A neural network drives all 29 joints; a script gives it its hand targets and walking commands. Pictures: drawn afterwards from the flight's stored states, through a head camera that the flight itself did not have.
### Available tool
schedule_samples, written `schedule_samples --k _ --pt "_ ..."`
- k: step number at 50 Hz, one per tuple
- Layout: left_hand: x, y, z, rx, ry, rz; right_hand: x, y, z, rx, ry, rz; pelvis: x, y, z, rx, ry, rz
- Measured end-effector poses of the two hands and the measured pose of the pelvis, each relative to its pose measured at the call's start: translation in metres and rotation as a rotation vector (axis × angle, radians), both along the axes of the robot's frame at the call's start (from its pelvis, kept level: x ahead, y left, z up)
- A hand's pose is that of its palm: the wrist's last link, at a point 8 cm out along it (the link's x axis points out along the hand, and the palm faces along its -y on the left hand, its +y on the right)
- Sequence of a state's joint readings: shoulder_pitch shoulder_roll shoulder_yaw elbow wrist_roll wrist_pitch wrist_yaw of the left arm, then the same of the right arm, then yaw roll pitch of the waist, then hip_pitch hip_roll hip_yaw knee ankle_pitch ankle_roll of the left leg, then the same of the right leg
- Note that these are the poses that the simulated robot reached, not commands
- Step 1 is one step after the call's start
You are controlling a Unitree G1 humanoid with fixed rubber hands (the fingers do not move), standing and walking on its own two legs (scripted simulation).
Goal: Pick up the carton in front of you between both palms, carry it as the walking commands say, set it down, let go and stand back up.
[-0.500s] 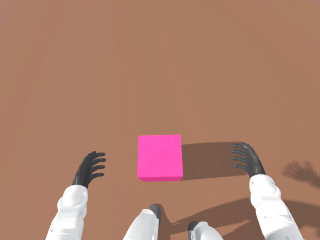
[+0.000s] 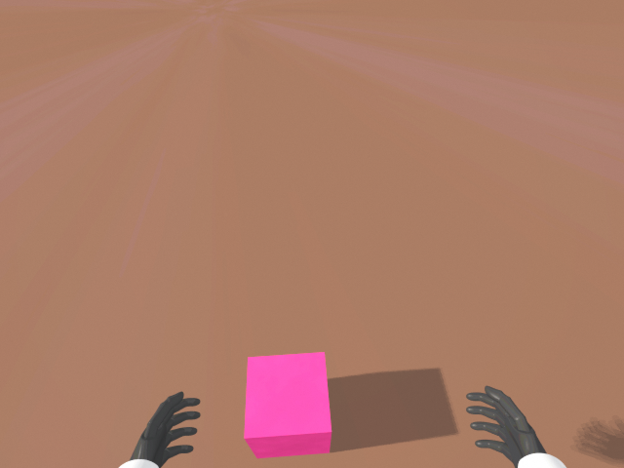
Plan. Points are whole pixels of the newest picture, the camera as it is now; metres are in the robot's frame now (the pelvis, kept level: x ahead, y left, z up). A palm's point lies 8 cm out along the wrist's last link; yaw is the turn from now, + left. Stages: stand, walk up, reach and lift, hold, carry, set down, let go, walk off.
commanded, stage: let go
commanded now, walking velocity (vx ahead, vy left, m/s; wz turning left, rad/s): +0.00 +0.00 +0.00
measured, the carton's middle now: (289, 406) +0.38 +0.10 -0.65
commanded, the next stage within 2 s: stand in 0.24 s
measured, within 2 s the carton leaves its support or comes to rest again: neither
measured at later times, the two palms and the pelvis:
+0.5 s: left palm out of the picture +0.14 +0.30 -0.10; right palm (550, 464) +0.15 -0.27 -0.08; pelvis +0.01 +0.02 -0.01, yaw -1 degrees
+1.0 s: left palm out of the picture +0.12 +0.32 -0.10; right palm out of the picture +0.12 -0.27 -0.09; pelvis +0.01 +0.03 +0.00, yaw -1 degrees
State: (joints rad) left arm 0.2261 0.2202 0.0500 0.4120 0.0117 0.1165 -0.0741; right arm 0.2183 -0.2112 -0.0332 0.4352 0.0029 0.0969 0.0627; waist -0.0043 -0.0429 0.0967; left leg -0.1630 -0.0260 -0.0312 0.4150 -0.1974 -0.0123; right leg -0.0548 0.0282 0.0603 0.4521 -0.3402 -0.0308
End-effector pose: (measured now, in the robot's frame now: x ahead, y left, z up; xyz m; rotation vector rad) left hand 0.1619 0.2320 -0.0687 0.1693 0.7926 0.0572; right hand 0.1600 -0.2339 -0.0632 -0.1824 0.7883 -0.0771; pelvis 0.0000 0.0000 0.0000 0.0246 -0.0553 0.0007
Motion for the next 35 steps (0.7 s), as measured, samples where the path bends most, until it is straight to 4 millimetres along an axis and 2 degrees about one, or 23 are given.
schedule_samples --k 6,13,17,24,28,35 --pt "0.002 0.003 0.000 0.006 0.010 -0.001 0.004 0.005 -0.001 0.007 0.005 0.000 0.003 0.003 0.000 0.000 -0.014 -0.005" --pt "-0.001 0.023 0.000 0.072 0.036 0.039 0.003 0.012 -0.009 -0.018 0.007 -0.004 0.005 0.010 -0.003 -0.005 0.008 0.002" --pt "-0.006 0.045 -0.009 0.130 0.031 0.054 -0.004 -0.004 -0.017 -0.115 0.067 -0.007 0.007 0.013 -0.006 -0.016 0.038 -0.002" --pt "-0.017 0.069 -0.025 0.163 0.091 0.051 -0.012 -0.032 -0.013 -0.211 0.111 -0.054 0.013 0.020 -0.007 -0.024 0.058 -0.010" --pt "-0.020 0.075 -0.031 0.169 0.121 0.044 -0.013 -0.036 -0.012 -0.228 0.123 -0.072 0.015 0.023 -0.006 -0.025 0.060 -0.014" --pt "-0.021 0.080 -0.034 0.178 0.151 0.033 -0.018 -0.032 -0.017 -0.221 0.153 -0.085 0.017 0.028 -0.004 -0.024 0.056 -0.020"
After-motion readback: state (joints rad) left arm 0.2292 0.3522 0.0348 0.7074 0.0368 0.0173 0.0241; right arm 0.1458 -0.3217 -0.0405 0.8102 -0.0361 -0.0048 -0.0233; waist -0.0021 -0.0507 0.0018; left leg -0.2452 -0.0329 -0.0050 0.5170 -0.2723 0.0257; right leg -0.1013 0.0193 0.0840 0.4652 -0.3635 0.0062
